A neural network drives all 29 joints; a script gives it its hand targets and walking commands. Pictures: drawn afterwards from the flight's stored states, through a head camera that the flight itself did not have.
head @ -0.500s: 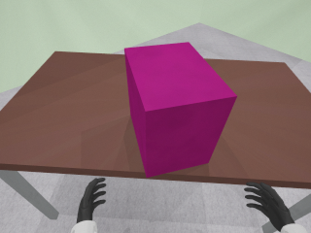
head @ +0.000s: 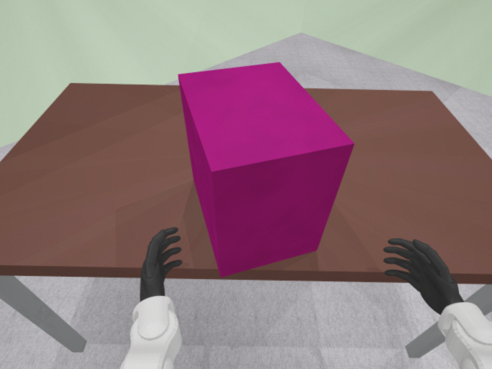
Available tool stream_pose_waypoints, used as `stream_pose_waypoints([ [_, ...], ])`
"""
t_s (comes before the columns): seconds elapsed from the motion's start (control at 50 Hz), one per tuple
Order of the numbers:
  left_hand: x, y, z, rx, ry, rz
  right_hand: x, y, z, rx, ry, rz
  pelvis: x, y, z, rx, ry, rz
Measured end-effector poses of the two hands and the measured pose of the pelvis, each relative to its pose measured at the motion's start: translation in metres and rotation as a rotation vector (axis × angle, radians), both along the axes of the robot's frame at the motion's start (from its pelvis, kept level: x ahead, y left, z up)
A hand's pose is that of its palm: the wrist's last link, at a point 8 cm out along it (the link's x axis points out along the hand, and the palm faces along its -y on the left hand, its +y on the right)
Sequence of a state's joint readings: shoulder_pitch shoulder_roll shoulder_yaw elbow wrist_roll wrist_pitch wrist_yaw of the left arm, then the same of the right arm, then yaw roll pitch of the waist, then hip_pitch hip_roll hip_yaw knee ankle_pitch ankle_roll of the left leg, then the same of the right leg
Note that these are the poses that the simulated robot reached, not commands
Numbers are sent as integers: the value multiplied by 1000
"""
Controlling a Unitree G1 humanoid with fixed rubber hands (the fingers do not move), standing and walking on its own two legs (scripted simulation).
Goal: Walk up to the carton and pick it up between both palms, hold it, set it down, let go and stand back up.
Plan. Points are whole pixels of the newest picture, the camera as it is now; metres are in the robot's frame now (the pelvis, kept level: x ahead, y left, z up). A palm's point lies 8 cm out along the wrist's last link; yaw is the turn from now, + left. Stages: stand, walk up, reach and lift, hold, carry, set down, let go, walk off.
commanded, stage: reach and lift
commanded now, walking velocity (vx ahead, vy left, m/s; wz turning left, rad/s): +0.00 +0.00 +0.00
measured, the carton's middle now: (250, 166) +0.49 +0.03 +0.07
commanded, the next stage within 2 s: none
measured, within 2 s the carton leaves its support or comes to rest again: neither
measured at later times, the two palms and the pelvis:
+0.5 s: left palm (143, 234) +0.28 +0.18 +0.11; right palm (419, 227) +0.33 -0.24 +0.10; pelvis -0.02 +0.00 +0.00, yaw -1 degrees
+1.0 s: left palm (133, 195) +0.33 +0.20 +0.15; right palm (410, 171) +0.40 -0.23 +0.15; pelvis +0.00 +0.00 +0.00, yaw +0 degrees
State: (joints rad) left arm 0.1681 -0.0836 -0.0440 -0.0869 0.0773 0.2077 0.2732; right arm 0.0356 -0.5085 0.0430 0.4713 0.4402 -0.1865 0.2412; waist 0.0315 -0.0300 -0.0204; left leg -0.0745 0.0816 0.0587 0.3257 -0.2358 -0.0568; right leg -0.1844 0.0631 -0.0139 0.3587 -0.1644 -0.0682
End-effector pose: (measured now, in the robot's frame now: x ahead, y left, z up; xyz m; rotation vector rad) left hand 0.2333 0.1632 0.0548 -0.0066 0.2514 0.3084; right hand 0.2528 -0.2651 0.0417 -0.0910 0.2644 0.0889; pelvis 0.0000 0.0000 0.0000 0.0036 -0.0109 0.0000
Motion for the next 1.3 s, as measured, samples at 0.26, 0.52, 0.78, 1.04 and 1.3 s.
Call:
stream_pose_waypoints([
  [0.26,23,6,26,-3,12,5,33,8,29,10,-9,7,-17,-5,1,11,0,-9],
  [0.52,52,19,62,0,21,13,80,25,59,21,-20,21,-16,1,2,8,15,-11],
  [0.78,73,31,76,-17,34,19,118,29,89,-1,-28,15,-5,4,2,0,33,-9],
  [1.04,96,39,98,-6,25,29,155,38,114,15,-47,30,-5,4,2,-1,77,-6],
  [1.3,117,44,115,3,18,39,187,48,135,25,-54,46,-12,0,0,2,134,4],
])
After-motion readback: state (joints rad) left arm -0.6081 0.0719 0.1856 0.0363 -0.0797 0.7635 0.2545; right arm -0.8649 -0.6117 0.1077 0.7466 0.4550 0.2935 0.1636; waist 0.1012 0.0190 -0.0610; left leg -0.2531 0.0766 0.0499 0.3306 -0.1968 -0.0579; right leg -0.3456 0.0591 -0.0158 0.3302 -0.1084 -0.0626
